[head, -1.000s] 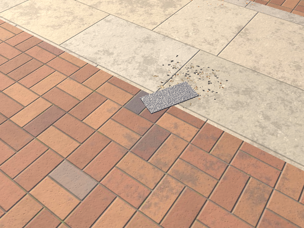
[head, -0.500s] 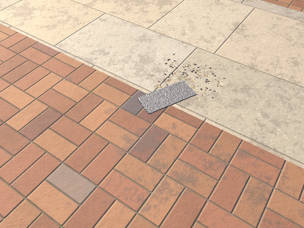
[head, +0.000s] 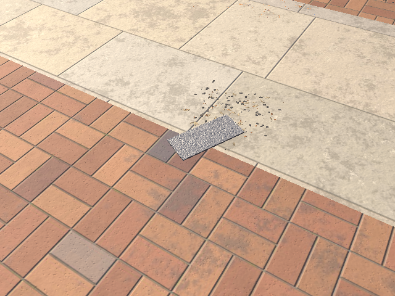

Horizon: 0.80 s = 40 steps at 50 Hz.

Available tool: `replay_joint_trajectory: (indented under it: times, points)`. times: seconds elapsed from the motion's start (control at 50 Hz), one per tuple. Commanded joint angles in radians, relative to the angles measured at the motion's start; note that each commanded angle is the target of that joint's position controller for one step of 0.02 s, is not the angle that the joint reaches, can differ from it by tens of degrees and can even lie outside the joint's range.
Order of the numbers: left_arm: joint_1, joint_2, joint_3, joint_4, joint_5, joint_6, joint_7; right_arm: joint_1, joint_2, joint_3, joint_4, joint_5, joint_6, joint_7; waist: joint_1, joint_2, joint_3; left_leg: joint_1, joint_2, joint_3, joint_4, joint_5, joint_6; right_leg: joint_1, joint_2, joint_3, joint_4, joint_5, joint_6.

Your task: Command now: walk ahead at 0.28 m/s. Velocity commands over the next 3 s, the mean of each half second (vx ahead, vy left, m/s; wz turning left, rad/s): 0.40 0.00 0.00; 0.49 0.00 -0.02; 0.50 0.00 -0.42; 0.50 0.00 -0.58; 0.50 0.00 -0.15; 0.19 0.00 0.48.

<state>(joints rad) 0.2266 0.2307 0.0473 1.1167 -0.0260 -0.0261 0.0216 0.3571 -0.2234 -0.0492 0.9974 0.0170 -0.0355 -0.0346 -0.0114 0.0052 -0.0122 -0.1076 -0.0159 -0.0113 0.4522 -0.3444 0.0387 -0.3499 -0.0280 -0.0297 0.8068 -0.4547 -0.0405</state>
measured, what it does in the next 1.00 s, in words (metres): walks ahead: right foot, then left foot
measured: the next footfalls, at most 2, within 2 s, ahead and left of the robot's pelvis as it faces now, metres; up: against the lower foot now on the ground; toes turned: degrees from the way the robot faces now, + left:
right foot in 0.12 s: +0.09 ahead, -0.14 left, +0.00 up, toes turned -3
left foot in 0.62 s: +0.47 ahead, +0.09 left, +0.00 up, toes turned +2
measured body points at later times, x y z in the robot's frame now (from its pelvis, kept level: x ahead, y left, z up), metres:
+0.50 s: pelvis +0.19 -0.04 +0.00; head +0.22 -0.05 +0.45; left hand +0.10 +0.19 -0.14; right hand +0.41 -0.27 -0.10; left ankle +0.39 +0.11 -0.69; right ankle +0.05 -0.13 -0.74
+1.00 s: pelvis +0.49 -0.01 +0.01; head +0.51 -0.02 +0.46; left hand +0.67 +0.24 -0.10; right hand +0.48 -0.28 -0.14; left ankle +0.43 +0.08 -0.74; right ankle +0.69 -0.18 -0.68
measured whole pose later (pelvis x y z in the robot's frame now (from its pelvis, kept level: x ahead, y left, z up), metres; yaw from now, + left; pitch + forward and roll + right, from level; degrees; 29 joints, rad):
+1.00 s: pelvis +0.49 -0.01 +0.01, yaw -1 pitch +1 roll +2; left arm 0.08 0.25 0.06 0.89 -0.02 -0.08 0.00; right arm 0.34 -0.24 -0.05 1.03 0.01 -0.10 0.00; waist -0.07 -0.04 0.00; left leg -0.01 -0.07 0.07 0.19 -0.21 0.05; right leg -0.68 -0.13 0.02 0.67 0.06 -0.01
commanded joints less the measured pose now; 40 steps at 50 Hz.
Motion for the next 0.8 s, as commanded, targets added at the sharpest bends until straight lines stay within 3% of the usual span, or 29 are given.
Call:
replay_joint_trajectory:
  times: [0.02,0.06,0.08,0.1,0.12,0.14,0.16,0.18,0.22,0.26,0.32,0.42,0.52,0.56,0.58,0.6,0.62,0.64,0.66,0.68,0.7,0.72,0.76,0.8]
  points:
    - [-0.126,0.084,0.014,-0.095,-0.01,-0.059,-0.023,-0.022,-0.158,-0.035,-0.046,0.015,-0.03,0.002,-0.006,0.107,0.172,0.009,0.299,-0.343,-0.29,-0.182,0.169,-0.239,-0.069,0.04,-0.059,-0.018,-0.035]
    - [-0.027,0.062,0.017,-0.054,-0.006,-0.068,-0.031,-0.061,-0.178,-0.038,-0.047,0.02,-0.021,0.008,0.051,0.099,0.112,-0.131,0.212,-0.197,-0.223,-0.101,0.13,0.059,0.003,-0.057,-0.243,0.161,-0.017]
    - [0.074,0.068,0.027,-0.009,-0.003,-0.063,-0.031,-0.058,-0.174,-0.036,-0.046,0.018,-0.017,0.011,0.084,0.085,0.078,-0.224,0.176,-0.157,-0.164,-0.077,0.119,0.234,0.054,-0.095,-0.274,0.244,0.004]
    - [0.172,0.081,0.037,0.022,0.0,-0.057,-0.028,-0.069,-0.157,-0.029,-0.05,0.013,-0.02,0.012,0.127,0.052,0.05,-0.297,0.137,-0.113,-0.054,0.014,0.096,0.364,0.062,-0.076,-0.294,0.242,0.006]
    - [0.294,0.149,0.055,0.035,0.006,-0.057,-0.02,-0.101,-0.088,-0.007,-0.069,0.001,-0.026,0.018,0.175,-0.143,0.014,-0.413,0.046,0.006,0.292,0.044,0.027,0.474,-0.125,0.199,-0.432,0.119,-0.053]
    - [0.388,0.255,0.065,0.036,0.012,-0.067,-0.028,-0.092,-0.029,0.004,-0.113,0.003,-0.045,0.014,0.163,-0.361,-0.052,-0.623,-0.069,0.015,0.595,-0.212,-0.011,0.579,-0.354,0.694,-0.624,-0.025,-0.213]
    - [0.306,0.201,0.042,0.025,0.024,-0.084,-0.033,-0.103,-0.078,-0.007,-0.115,0.033,-0.06,0.015,0.119,-0.233,0.003,-0.703,0.0,-0.095,0.773,-0.202,0.011,0.506,-0.398,0.784,-0.659,-0.191,-0.255]
    - [0.204,0.148,0.026,-0.013,0.021,-0.094,-0.036,-0.138,-0.106,-0.011,-0.125,0.045,-0.071,0.023,0.089,-0.154,0.089,-0.762,0.059,-0.102,0.809,-0.091,0.041,0.434,-0.364,0.664,-0.658,-0.207,-0.22]
    - [0.096,0.107,0.005,-0.056,0.023,-0.097,-0.047,-0.139,-0.124,-0.024,-0.106,0.02,-0.078,0.024,0.044,-0.087,0.12,-0.711,0.127,-0.07,0.723,0.089,0.052,0.343,-0.27,0.432,-0.671,0.021,-0.149]
    - [0.132,0.076,-0.008,-0.051,0.029,-0.089,-0.043,-0.139,-0.116,-0.031,-0.096,0.009,-0.067,0.032,0.037,-0.102,0.103,-0.629,0.144,-0.037,0.638,0.172,0.035,0.313,-0.202,0.272,-0.682,0.239,-0.114]
    - [0.202,0.105,-0.008,-0.041,0.032,-0.08,-0.024,-0.221,-0.078,-0.025,-0.122,0.001,-0.052,0.037,0.049,-0.075,0.105,-0.665,0.138,0.001,0.527,0.248,-0.007,0.333,-0.185,0.182,-0.689,0.476,-0.134]
    - [0.244,0.126,-0.005,-0.055,0.027,-0.069,-0.005,-0.43,-0.05,-0.004,-0.19,0.008,-0.056,0.053,0.088,-0.077,0.138,-0.583,0.094,0.049,0.212,0.417,-0.027,0.291,-0.16,0.093,-0.734,0.5,-0.126]
    - [0.29,0.131,0.008,-0.041,0.013,-0.055,-0.002,-0.532,-0.066,0.003,-0.234,0.015,-0.068,0.083,0.08,-0.077,0.164,-0.568,0.071,0.042,0.077,0.39,0.02,0.436,-0.219,0.069,-0.68,0.613,-0.123]
    - [0.265,0.156,0.019,-0.052,0.017,-0.046,0.0,-0.475,-0.105,-0.013,-0.227,0.013,-0.074,0.088,0.027,-0.105,0.101,-0.454,0.032,0.063,0.064,0.321,0.052,0.494,-0.233,0.058,-0.576,0.89,-0.105]
    - [0.252,0.17,0.025,-0.059,0.021,-0.039,0.0,-0.388,-0.138,-0.029,-0.206,0.012,-0.073,0.084,-0.022,-0.132,0.031,-0.333,-0.004,0.085,0.075,0.287,0.072,0.507,-0.229,0.049,-0.468,1.081,-0.095]
    - [0.233,0.163,0.023,-0.068,0.026,-0.029,-0.001,-0.215,-0.18,-0.053,-0.153,0.015,-0.07,0.077,-0.109,-0.134,-0.07,-0.113,-0.031,0.102,0.064,0.294,0.101,0.458,-0.189,0.018,-0.269,1.172,-0.069]
    - [0.224,0.139,0.01,-0.093,0.036,-0.029,-0.004,-0.021,-0.235,-0.072,-0.106,0.003,-0.065,0.066,-0.179,-0.083,-0.203,0.226,0.113,-0.063,0.107,0.27,0.16,0.217,-0.15,0.008,0.019,0.937,-0.044]
    - [0.362,-0.014,-0.032,-0.103,0.03,-0.051,-0.022,0.09,-0.309,-0.087,-0.073,-0.011,-0.062,0.067,-0.104,0.193,-0.394,0.599,0.388,-0.595,0.003,0.002,0.345,-0.19,0.06,0.022,0.436,0.225,0.026]
    - [0.301,0.047,-0.018,-0.09,0.007,-0.085,-0.029,0.07,-0.219,-0.059,-0.068,-0.008,-0.059,0.066,-0.13,0.167,-0.389,0.56,0.397,-0.769,-0.155,-0.067,0.321,-0.299,0.074,0.18,0.571,-0.092,0.001]
    - [0.185,0.12,0.005,-0.14,-0.024,-0.104,-0.03,-0.041,-0.181,-0.045,-0.078,-0.001,-0.065,0.066,-0.101,0.153,-0.2,0.402,0.362,-0.599,-0.178,-0.033,0.26,-0.386,0.014,0.157,0.608,-0.038,-0.018]
    - [0.121,0.132,0.007,-0.16,-0.026,-0.111,-0.022,-0.145,-0.147,-0.033,-0.101,-0.003,-0.07,0.067,-0.063,0.059,-0.103,0.216,0.328,-0.452,-0.207,0.082,0.229,-0.354,-0.045,0.128,0.56,0.065,-0.024]
    - [0.096,0.128,0.017,-0.162,-0.012,-0.107,-0.012,-0.201,-0.114,-0.023,-0.105,-0.013,-0.077,0.073,-0.026,0.015,-0.042,0.068,0.291,-0.344,-0.236,0.183,0.209,-0.304,-0.082,0.11,0.497,0.13,-0.021]
    - [0.149,0.08,0.02,-0.155,0.001,-0.076,-0.005,-0.226,-0.077,-0.011,-0.09,-0.024,-0.085,0.081,0.034,0.061,-0.018,-0.082,0.231,-0.223,-0.29,0.233,0.191,-0.186,-0.124,0.114,0.412,0.178,-0.018]
    - [0.139,0.06,0.02,-0.167,0.004,-0.057,-0.002,-0.192,-0.101,-0.015,-0.066,-0.02,-0.087,0.073,0.047,0.066,0.018,-0.149,0.22,-0.164,-0.331,0.269,0.208,-0.19,-0.136,0.095,0.347,0.194,-0.002]
Over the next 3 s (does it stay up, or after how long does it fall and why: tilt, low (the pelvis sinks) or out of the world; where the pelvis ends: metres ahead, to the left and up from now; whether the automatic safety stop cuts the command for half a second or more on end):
stays up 1.43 -0.40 0.00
